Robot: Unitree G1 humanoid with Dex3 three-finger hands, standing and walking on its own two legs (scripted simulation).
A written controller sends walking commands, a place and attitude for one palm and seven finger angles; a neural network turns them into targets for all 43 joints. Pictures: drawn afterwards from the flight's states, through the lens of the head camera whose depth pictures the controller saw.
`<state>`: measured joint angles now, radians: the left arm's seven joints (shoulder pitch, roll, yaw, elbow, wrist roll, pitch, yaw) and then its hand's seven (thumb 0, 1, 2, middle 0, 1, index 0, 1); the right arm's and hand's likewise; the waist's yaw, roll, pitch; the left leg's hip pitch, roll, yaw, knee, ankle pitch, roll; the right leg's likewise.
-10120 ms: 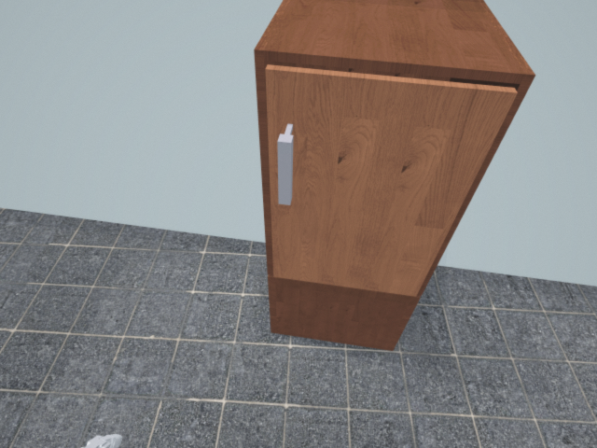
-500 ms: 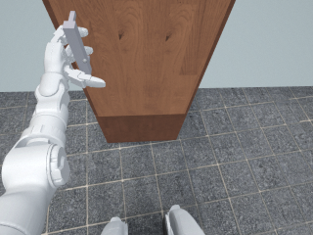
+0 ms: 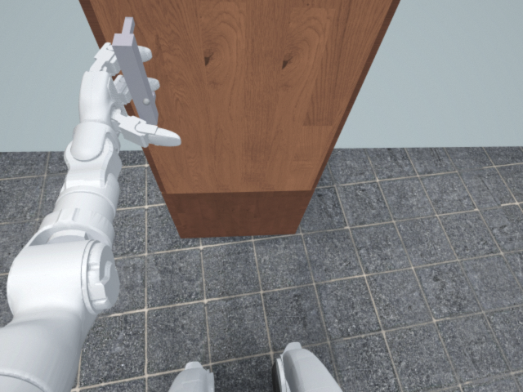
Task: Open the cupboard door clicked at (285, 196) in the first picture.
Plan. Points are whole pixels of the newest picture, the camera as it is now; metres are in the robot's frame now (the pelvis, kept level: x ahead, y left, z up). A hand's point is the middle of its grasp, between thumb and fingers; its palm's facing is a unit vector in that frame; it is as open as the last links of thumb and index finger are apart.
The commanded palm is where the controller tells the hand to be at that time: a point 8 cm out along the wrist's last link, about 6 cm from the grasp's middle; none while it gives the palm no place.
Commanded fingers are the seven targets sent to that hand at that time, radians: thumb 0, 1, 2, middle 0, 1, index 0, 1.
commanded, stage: close the thumb around the handle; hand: left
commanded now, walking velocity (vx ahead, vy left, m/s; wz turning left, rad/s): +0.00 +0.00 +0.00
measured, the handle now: (140, 75) +0.57 +0.13 +0.10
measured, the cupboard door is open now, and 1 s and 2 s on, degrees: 0 2 41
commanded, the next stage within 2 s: pull the door open along its arc in 0.68 s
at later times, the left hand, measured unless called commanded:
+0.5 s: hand (152, 100) +0.53 +0.11 +0.10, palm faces -0.06 -1.00 -0.02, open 7.1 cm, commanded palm +0.50 +0.16 +0.10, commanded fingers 0.00 0.90 0.90 -0.40 -1.35 -0.40 -1.35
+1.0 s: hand (155, 106) +0.51 +0.11 +0.10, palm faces -0.05 -1.00 +0.00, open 5.8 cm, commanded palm +0.47 +0.16 +0.10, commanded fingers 0.00 0.90 0.90 -0.40 -1.35 -0.40 -1.35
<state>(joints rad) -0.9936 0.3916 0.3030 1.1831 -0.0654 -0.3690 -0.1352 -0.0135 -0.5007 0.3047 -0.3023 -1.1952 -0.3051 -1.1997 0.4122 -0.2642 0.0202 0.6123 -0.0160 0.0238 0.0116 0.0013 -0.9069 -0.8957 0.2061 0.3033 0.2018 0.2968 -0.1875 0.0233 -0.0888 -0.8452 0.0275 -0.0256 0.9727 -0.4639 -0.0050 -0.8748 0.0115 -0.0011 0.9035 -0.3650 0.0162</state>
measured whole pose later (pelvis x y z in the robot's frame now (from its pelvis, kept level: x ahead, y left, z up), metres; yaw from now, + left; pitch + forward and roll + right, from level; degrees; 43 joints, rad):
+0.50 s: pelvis +0.01 +0.00 +0.00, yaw +0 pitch +20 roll -2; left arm -0.98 0.37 0.30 1.17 -0.06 -0.36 -0.12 0.00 0.48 0.72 -0.37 -1.30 -0.37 -1.30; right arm 0.42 -0.26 0.02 0.61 -0.02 0.04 0.02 0.00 -0.91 -0.90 0.21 0.30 0.20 0.30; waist -0.18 0.03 -0.10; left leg -0.83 0.03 -0.02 0.97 -0.47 -0.01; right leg -0.87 0.01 0.00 0.90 -0.38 0.02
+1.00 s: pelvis +0.01 -0.01 +0.00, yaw -1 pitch +19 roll -1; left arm -0.89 0.35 0.31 1.08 -0.08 -0.36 -0.12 0.01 0.72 0.80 -0.37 -1.34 -0.37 -1.35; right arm 0.42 -0.26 0.01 0.59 -0.01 0.05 0.02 0.00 -0.91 -0.90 0.21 0.30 0.20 0.30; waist -0.17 0.03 -0.10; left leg -0.80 0.04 -0.01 0.94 -0.46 -0.01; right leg -0.85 0.02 0.02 0.89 -0.36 0.01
